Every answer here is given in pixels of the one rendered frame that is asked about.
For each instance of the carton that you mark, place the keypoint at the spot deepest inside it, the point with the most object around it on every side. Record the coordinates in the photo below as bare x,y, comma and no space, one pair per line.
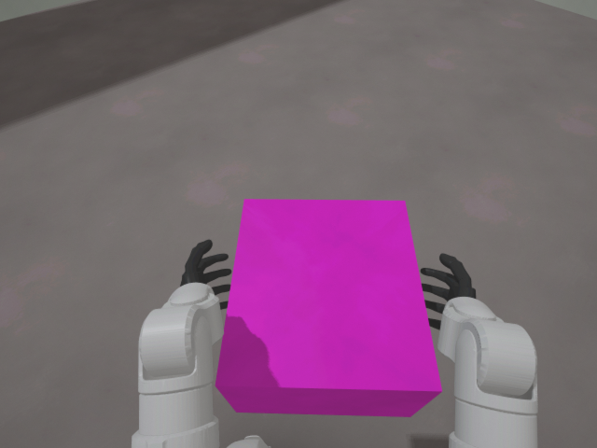
326,313

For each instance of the left robot forearm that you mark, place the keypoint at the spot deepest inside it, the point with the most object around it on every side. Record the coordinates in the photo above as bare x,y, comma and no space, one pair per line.
175,371

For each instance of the right robot hand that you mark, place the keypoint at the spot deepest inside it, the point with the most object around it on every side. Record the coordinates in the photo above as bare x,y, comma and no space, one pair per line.
459,283

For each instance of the robot left shin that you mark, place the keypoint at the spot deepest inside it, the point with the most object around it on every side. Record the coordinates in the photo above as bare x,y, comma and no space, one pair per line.
253,437

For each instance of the right robot forearm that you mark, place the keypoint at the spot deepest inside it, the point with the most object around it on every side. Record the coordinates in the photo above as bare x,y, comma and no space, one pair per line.
495,377

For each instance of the left robot hand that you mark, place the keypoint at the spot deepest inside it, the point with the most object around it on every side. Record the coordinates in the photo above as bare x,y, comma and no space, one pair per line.
196,265

